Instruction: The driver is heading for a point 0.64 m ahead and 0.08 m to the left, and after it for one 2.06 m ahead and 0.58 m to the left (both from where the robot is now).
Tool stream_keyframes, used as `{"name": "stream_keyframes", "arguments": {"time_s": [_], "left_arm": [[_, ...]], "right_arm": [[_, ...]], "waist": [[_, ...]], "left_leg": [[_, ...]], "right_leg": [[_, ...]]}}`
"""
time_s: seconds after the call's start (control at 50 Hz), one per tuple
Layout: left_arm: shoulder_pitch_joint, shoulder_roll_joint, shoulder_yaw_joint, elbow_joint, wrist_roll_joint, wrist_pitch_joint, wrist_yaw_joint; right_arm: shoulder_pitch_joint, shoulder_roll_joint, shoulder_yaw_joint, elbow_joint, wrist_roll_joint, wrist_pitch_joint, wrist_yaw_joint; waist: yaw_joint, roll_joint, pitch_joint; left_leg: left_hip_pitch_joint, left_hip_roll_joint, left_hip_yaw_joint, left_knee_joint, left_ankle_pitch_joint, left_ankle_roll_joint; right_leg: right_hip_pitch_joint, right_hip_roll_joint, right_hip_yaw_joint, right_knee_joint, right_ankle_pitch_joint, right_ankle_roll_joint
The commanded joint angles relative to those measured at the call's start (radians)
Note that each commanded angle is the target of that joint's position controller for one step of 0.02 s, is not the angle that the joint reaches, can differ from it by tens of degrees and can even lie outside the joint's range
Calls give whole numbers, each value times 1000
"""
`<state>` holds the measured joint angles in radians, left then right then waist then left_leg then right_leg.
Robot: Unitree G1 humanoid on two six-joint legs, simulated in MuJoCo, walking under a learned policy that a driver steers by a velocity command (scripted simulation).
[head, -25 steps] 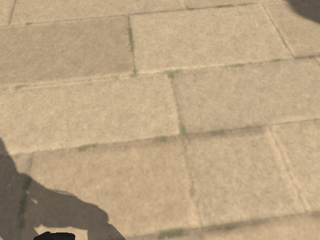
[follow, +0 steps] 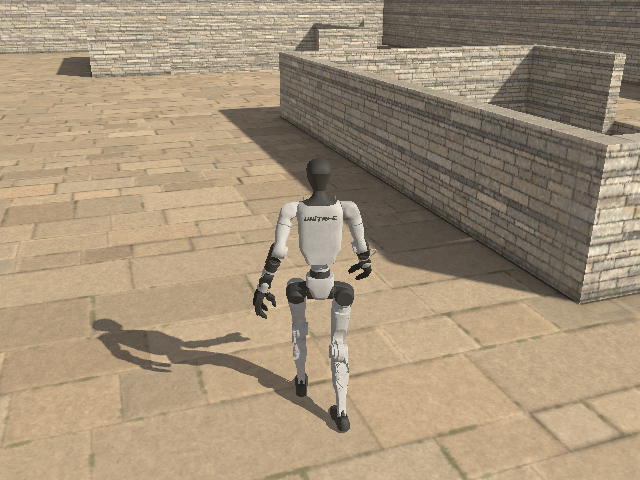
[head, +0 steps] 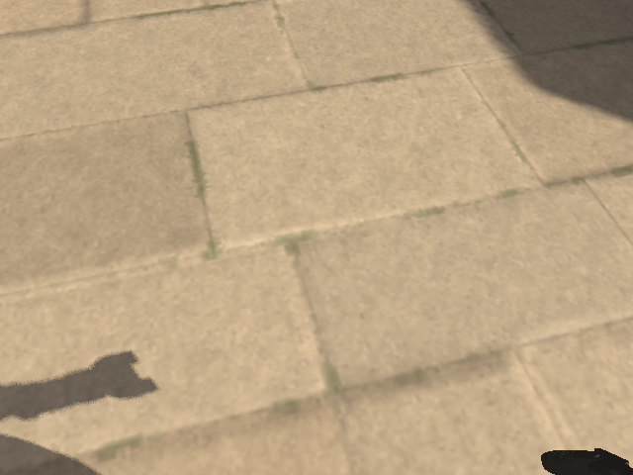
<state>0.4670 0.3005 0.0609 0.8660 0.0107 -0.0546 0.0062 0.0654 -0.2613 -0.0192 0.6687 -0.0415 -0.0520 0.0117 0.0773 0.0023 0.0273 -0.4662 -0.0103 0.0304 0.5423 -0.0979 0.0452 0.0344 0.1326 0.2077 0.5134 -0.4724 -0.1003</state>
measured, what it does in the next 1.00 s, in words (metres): walks ahead: right foot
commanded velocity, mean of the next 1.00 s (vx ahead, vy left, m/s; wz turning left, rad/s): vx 0.47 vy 0.00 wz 0.12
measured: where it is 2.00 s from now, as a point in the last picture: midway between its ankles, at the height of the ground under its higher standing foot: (367, 416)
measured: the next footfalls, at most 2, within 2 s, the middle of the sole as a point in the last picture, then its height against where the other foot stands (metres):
right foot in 0.50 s outside the picture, level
left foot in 1.02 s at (312, 381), level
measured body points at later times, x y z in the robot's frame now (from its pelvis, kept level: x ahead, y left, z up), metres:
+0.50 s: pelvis +0.27 -0.01 +0.01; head +0.30 -0.02 +0.45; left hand +0.50 +0.20 -0.08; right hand +0.20 -0.26 -0.13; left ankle +0.11 +0.10 -0.72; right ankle +0.38 -0.09 -0.72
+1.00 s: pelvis +0.51 -0.01 +0.01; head +0.55 +0.00 +0.45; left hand +0.45 +0.24 -0.14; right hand +0.72 -0.20 -0.11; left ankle +0.63 +0.09 -0.71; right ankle +0.39 -0.10 -0.72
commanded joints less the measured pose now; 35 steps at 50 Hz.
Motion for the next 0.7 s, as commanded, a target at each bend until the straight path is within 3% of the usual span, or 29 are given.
{"name": "stream_keyframes", "arguments": {"time_s": [0.02, 0.04, 0.06, 0.08, 0.1, 0.14, 0.18, 0.24, 0.3, 0.38, 0.44, 0.46, 0.48, 0.5, 0.52, 0.54, 0.56, 0.58, 0.6, 0.64, 0.7], "left_arm": [[123, 44, 5, -76, -18, -22, -4], [51, 97, 10, -57, 17, -13, 1], [-37, 96, 9, -67, 20, -11, -8], [-83, 82, 4, -77, 19, -9, -15], [-100, 74, 2, -81, 24, -2, -22], [-87, 54, -5, -70, 31, 11, -31], [-121, 42, -11, -76, 34, 16, -38], [-263, 24, -24, -117, 35, 16, -45], [-392, -7, -44, -151, 28, 10, -52], [-491, -1, -51, -173, 20, 6, -49], [-482, 21, -43, -172, 23, 0, -41], [-426, 32, -36, -153, 26, -4, -35], [-306, 45, -26, -111, 31, -13, -28], [-149, 88, -8, -64, 47, -25, -17], [-6, 184, 16, -52, 70, -28, -1], [-15, 207, 30, -43, 33, -8, -2], [-106, 136, 15, -56, 11, -2, -5], [-180, 76, -1, -62, 9, -9, -7], [-213, 38, -10, -57, 12, -18, -8], [-218, 16, -16, -37, 11, -37, -1], [-188, 38, -7, -13, 2, -62, 0]], "right_arm": [[391, -306, -95, 49, -11, -7, -19], [305, -204, -76, 38, 16, 0, -10], [235, -140, -61, 30, 24, -2, -5], [204, -109, -52, 36, 17, -5, -2], [209, -100, -46, 52, 18, -11, -4], [243, -99, -44, 85, 25, -29, 1], [279, -107, -46, 112, 34, -42, 5], [324, -103, -44, 146, 38, -42, 6], [363, -104, -42, 175, 39, -40, 8], [420, -126, -45, 212, 34, -36, 2], [415, -138, -46, 231, 28, -27, -8], [406, -144, -47, 235, 27, -24, -11], [397, -145, -46, 239, 30, -19, -12], [401, -125, -38, 233, 35, -18, -12], [419, -48, -16, 180, 52, -23, -6], [482, -58, -25, 187, 57, -14, -12], [403, -134, -46, 193, 35, -5, -18], [352, -105, -41, 184, 37, -8, -10], [342, -81, -38, 191, 39, -4, -5], [366, -59, -38, 210, 13, 23, 9], [313, -45, -44, 193, 14, 43, 25]], "waist": [[-128, 315, -314], [-102, 123, -158], [-96, 36, -53], [-86, 18, -20], [-76, 53, -1], [-61, 89, -17], [-57, 88, -12], [-81, 83, 25], [-110, 81, 35], [-137, 80, 41], [-112, 81, 39], [-84, 84, 11], [-29, 65, -50], [30, 29, -145], [61, -132, -293], [24, -247, -361], [0, -88, -196], [-24, -69, -83], [-52, -58, -26], [-92, -84, 4], [-106, -65, 15]], "left_leg": [[725, 442, -791, -248, -200, 211], [586, 402, -748, -273, -321, 198], [457, 356, -580, -288, -290, 183], [392, 304, -465, -309, -199, 159], [354, 267, -380, -323, -91, 146], [331, 234, -293, -338, 74, 142], [349, 226, -240, -360, 155, 155], [375, 202, -170, -401, 211, 157], [373, 164, -98, -400, 283, 134], [428, 196, -90, -371, 345, 124], [500, 234, -94, -296, 484, 113], [513, 230, -83, -221, 601, 102], [500, 205, -55, -78, 674, 86], [369, 166, -37, 121, 546, 67], [107, 76, 16, 456, 107, 36], [-96, -53, -13, 689, -434, 29], [-164, 17, -88, 716, -368, 39], [-156, 54, -93, 675, -290, 40], [-116, 82, -90, 619, -245, 36], [-47, 99, -85, 576, -203, 17], [-104, 107, -75, 562, -121, -1]], "right_leg": [[-547, 40, -80, 707, -54, 28], [-618, -40, -38, 764, 21, 15], [-610, -74, -53, 732, 100, 16], [-593, -105, -69, 685, 141, 17], [-579, -124, -85, 648, 152, 22], [-544, -134, -111, 612, 166, 36], [-592, -151, -139, 578, 197, 48], [-685, -193, -191, 458, 299, 72], [-647, -194, -240, 260, 406, 85], [-578, -168, -272, 105, 443, 67], [-520, -145, -272, 43, 359, 27], [-442, -119, -278, 15, 323, 10], [-292, -91, -291, -48, 335, -15], [-47, -154, -217, -62, 335, -52], [230, -451, 136, -96, 222, -124], [282, -591, 465, -219, 190, -211], [150, -533, 331, -237, 151, -176], [15, -485, 193, -278, 195, -149], [-82, -436, 90, -322, 252, -106], [-178, -381, -39, -365, 343, -62], [-172, -372, -140, -403, 436, -61]]}}
Velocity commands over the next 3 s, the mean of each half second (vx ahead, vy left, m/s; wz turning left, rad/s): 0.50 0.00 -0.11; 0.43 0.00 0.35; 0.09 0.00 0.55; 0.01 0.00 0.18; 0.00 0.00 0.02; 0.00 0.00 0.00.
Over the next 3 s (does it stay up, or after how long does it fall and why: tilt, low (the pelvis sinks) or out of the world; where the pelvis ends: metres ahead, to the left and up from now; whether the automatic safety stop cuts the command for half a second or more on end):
stays up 0.60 -0.02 0.02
